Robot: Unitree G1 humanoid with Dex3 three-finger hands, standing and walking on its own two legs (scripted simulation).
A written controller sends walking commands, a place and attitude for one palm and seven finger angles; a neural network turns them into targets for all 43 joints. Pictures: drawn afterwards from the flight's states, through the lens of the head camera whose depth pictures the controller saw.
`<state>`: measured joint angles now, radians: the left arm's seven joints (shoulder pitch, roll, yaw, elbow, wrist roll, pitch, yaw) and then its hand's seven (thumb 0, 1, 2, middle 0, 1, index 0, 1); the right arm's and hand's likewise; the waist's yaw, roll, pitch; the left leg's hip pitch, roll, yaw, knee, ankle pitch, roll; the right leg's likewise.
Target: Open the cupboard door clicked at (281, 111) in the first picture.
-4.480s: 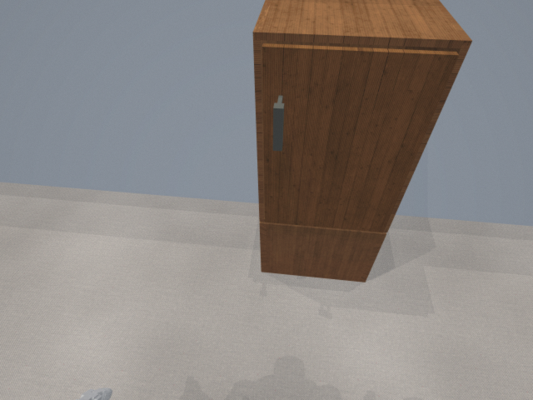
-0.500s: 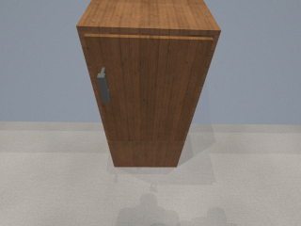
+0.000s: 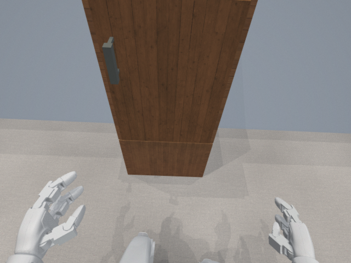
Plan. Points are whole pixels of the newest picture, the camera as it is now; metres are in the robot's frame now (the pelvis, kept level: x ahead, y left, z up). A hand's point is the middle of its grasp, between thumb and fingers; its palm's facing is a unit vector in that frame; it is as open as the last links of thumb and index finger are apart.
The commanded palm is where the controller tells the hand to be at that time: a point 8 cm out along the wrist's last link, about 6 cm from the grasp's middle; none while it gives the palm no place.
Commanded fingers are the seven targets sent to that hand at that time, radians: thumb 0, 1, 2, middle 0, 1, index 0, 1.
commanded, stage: raise the hand with hooked fingers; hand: left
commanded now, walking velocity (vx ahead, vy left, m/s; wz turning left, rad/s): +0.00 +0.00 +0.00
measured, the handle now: (113, 60) +0.62 +0.24 +0.12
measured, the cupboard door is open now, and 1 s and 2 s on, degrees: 0 0 0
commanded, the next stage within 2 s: move the hooked fingers beside the handle in 1.66 s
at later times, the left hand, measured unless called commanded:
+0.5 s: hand (48, 174) +0.26 +0.28 +0.08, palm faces +0.14 -0.99 -0.05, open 11.7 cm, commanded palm +0.23 +0.32 +0.09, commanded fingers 0.00 -0.22 0.42 -0.28 -1.02 -0.28 -1.02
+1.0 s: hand (31, 158) +0.27 +0.31 +0.11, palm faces +0.09 -1.00 -0.03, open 13.9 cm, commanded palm +0.25 +0.36 +0.13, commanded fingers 0.00 -0.50 0.30 -0.30 -1.20 -0.30 -1.20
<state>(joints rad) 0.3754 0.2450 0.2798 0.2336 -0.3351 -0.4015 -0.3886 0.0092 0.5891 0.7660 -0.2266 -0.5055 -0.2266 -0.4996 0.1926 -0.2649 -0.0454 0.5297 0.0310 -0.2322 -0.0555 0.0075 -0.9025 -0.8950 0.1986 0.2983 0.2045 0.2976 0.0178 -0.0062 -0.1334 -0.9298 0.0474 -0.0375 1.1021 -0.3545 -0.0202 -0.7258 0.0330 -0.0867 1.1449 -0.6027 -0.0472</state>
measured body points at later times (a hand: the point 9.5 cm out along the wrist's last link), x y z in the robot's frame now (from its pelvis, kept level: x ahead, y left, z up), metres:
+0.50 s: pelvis +0.02 +0.03 +0.02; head +0.07 +0.04 +0.47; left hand +0.25 +0.33 +0.09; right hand +0.17 -0.22 -0.06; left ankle +0.11 +0.13 -0.65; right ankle -0.01 -0.09 -0.65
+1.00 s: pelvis +0.00 +0.04 +0.04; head +0.03 +0.06 +0.49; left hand +0.26 +0.36 +0.12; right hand +0.18 -0.19 -0.03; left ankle +0.11 +0.13 -0.65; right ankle -0.01 -0.09 -0.65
